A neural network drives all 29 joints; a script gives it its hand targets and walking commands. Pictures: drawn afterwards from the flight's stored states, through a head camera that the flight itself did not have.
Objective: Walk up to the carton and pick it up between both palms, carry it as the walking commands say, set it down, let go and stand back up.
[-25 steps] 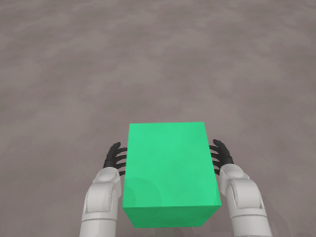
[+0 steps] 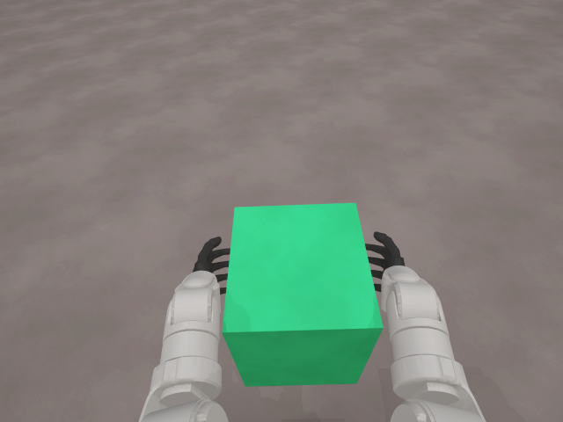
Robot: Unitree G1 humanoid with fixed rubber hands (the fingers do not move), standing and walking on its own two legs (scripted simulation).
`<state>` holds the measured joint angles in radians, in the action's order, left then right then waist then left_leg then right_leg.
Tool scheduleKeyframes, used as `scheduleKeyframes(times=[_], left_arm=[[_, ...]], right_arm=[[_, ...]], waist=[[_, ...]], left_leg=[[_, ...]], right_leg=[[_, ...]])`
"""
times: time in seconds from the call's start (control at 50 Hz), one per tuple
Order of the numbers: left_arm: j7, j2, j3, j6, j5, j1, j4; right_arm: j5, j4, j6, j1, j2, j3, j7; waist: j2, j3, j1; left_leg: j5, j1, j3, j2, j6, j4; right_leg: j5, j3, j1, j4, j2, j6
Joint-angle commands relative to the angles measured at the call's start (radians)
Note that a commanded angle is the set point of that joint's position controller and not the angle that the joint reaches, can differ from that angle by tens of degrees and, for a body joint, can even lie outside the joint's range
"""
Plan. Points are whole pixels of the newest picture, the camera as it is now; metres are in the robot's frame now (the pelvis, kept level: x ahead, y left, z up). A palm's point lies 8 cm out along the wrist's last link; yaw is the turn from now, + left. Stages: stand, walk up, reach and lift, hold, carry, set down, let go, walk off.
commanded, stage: set down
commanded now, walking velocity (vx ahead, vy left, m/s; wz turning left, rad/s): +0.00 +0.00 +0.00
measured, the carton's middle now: (298, 298) +0.32 -0.02 -0.04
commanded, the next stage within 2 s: none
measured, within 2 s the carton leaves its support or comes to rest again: neither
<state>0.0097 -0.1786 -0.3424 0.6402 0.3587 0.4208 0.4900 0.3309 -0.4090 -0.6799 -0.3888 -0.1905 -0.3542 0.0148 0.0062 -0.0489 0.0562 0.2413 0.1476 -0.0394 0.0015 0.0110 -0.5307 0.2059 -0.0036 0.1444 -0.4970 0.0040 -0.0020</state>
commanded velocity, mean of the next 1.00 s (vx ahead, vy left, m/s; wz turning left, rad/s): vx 0.00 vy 0.00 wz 0.00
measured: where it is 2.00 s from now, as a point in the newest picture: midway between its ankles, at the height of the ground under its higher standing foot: outside the picture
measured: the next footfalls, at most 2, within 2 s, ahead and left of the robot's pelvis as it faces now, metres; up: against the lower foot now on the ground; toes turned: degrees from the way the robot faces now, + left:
none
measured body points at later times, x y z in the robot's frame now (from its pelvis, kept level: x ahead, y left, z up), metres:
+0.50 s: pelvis +0.00 +0.02 -0.02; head +0.10 +0.01 +0.42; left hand +0.36 +0.13 -0.06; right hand +0.33 -0.17 -0.06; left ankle +0.05 +0.12 -0.73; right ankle +0.05 -0.12 -0.73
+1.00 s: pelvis -0.02 +0.01 -0.09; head +0.15 +0.00 +0.33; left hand +0.38 +0.11 -0.15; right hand +0.35 -0.18 -0.15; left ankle +0.05 +0.13 -0.73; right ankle +0.05 -0.12 -0.73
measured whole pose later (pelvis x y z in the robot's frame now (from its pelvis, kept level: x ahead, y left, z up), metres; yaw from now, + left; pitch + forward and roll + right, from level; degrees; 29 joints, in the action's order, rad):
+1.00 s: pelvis -0.02 +0.01 -0.09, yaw -1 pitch +27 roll +0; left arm -0.04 -0.18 -0.41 0.27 0.30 0.58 0.56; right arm 0.30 -0.49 -0.28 -0.55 -0.17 -0.48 -0.02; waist 0.03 0.11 0.07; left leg 0.36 1.17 -0.03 -0.03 0.00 -1.06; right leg 0.34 -0.03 1.18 -1.04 0.00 -0.02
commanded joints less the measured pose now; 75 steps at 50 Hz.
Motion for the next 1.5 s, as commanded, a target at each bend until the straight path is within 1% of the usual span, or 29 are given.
scheduleKeyframes(times=[0.0, 0.08, 0.14, 0.24, 0.32, 0.42, 0.54, 0.62, 0.78, 0.92, 1.04, 1.22, 1.36, 1.48], left_arm=[[0.279, -0.900, 0.413, -0.076, -0.205, 0.599, 0.082], [0.282, -0.891, 0.371, -0.123, -0.176, 0.623, 0.116], [0.275, -0.887, 0.370, -0.159, -0.168, 0.623, 0.114], [0.253, -0.899, 0.402, -0.223, -0.163, 0.589, 0.096], [0.226, -0.908, 0.433, -0.282, -0.159, 0.540, 0.083], [0.194, -0.920, 0.471, -0.355, -0.156, 0.524, 0.077], [0.171, -0.945, 0.506, -0.409, -0.148, 0.514, 0.083], [0.164, -0.952, 0.525, -0.425, -0.149, 0.531, 0.081], [0.168, -0.962, 0.531, -0.420, -0.160, 0.599, 0.095], [0.176, -0.959, 0.511, -0.406, -0.170, 0.683, 0.125], [0.179, -0.955, 0.498, -0.401, -0.185, 0.750, 0.151], [0.165, -0.955, 0.496, -0.399, -0.216, 0.806, 0.178], [0.138, -0.942, 0.508, -0.405, -0.244, 0.837, 0.183], [0.114, -0.915, 0.506, -0.412, -0.261, 0.881, 0.183]], right_arm=[[-0.210, -0.100, 0.057, -0.567, -0.979, 0.442, -0.243], [-0.175, -0.137, 0.103, -0.599, -0.970, 0.391, -0.237], [-0.152, -0.152, 0.141, -0.591, -0.962, 0.374, -0.231], [-0.126, -0.150, 0.213, -0.543, -0.944, 0.386, -0.227], [-0.118, -0.135, 0.275, -0.500, -0.916, 0.413, -0.232], [-0.126, -0.123, 0.354, -0.503, -0.873, 0.445, -0.245], [-0.125, -0.114, 0.411, -0.508, -0.852, 0.468, -0.256], [-0.130, -0.111, 0.428, -0.528, -0.852, 0.479, -0.262], [-0.140, -0.136, 0.427, -0.591, -0.873, 0.480, -0.269], [-0.147, -0.169, 0.410, -0.660, -0.896, 0.474, -0.261], [-0.156, -0.176, 0.401, -0.719, -0.916, 0.480, -0.247], [-0.187, -0.167, 0.398, -0.787, -0.919, 0.506, -0.224], [-0.212, -0.167, 0.404, -0.816, -0.894, 0.513, -0.207], [-0.228, -0.175, 0.411, -0.854, -0.863, 0.505, -0.197]], waist=[[-0.032, 0.188, -0.008], [-0.028, 0.226, -0.010], [-0.023, 0.268, -0.001], [-0.007, 0.364, 0.019], [0.003, 0.430, 0.021], [0.022, 0.518, 0.019], [0.032, 0.627, 0.032], [0.030, 0.697, 0.033], [0.027, 0.793, 0.033], [0.024, 0.840, 0.030], [0.016, 0.902, 0.030], [0.016, 1.003, 0.026], [0.027, 1.058, 0.034], [0.036, 1.085, 0.037]], left_leg=[[0.150, 0.098, -0.024, -0.086, 0.047, 0.108], [0.120, 0.133, -0.024, -0.084, 0.046, 0.086], [0.082, 0.153, -0.027, -0.086, 0.042, 0.068], [-0.021, 0.176, -0.037, -0.096, 0.029, 0.039], [-0.125, 0.195, -0.048, -0.103, 0.016, 0.005], [-0.215, 0.229, -0.061, -0.104, 0.001, -0.061], [-0.256, 0.306, -0.060, -0.108, -0.011, -0.148], [-0.239, 0.378, -0.054, -0.116, -0.015, -0.205], [-0.136, 0.544, -0.030, -0.136, -0.016, -0.311], [-0.035, 0.691, -0.005, -0.154, -0.012, -0.403], [0.021, 0.808, 0.014, -0.168, -0.010, -0.490], [0.032, 0.939, 0.024, -0.184, -0.014, -0.611], [0.015, 1.008, 0.024, -0.192, -0.022, -0.692], [0.017, 1.056, 0.029, -0.199, -0.027, -0.755]], right_leg=[[0.180, -0.087, -0.045, 0.118, 0.054, 0.022], [0.122, -0.084, -0.034, 0.085, 0.059, 0.015], [0.052, -0.082, -0.016, 0.053, 0.060, 0.011], [-0.085, -0.077, 0.012, -0.004, 0.067, 0.006], [-0.179, -0.071, 0.060, -0.054, 0.080, 0.008], [-0.231, -0.057, 0.165, -0.125, 0.098, 0.014], [-0.254, -0.037, 0.298, -0.211, 0.115, 0.013], [-0.242, -0.027, 0.374, -0.268, 0.121, 0.010], [-0.158, -0.017, 0.515, -0.374, 0.129, 0.002], [-0.068, -0.014, 0.625, -0.455, 0.134, -0.007], [-0.022, -0.011, 0.699, -0.526, 0.140, -0.017], [-0.021, -0.002, 0.807, -0.643, 0.150, -0.028], [-0.041, 0.009, 0.895, -0.731, 0.157, -0.031], [-0.035, 0.019, 0.968, -0.799, 0.162, -0.033]])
